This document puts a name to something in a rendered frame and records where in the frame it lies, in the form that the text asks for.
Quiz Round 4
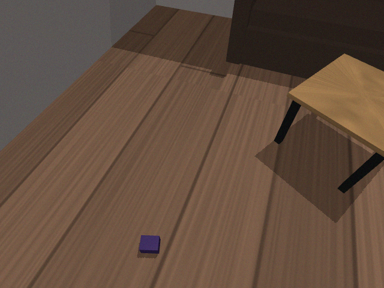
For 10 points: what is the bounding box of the sofa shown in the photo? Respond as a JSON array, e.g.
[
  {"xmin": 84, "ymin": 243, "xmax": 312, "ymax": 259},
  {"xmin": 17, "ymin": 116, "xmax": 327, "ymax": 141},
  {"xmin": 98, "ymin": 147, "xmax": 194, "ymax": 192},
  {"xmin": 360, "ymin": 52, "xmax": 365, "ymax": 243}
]
[{"xmin": 226, "ymin": 0, "xmax": 384, "ymax": 79}]

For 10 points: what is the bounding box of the small box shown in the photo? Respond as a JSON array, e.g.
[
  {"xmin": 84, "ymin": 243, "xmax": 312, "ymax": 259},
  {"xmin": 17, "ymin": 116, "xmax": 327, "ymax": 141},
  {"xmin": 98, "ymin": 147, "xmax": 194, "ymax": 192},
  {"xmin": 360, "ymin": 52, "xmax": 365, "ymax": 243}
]
[{"xmin": 139, "ymin": 235, "xmax": 161, "ymax": 254}]

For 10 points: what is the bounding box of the coffee table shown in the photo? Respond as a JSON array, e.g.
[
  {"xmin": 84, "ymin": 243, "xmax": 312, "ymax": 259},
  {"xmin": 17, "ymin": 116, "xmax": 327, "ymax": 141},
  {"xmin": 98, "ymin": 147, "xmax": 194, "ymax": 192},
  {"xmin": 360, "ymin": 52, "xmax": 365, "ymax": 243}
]
[{"xmin": 274, "ymin": 53, "xmax": 384, "ymax": 193}]

